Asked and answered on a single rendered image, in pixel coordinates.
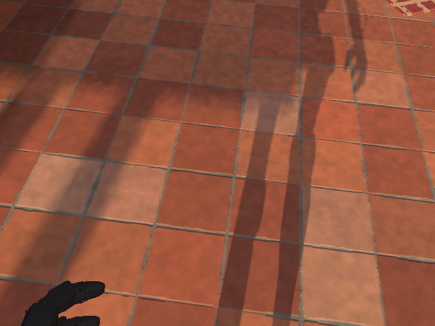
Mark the left robot hand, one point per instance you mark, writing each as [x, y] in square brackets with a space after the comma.
[61, 298]

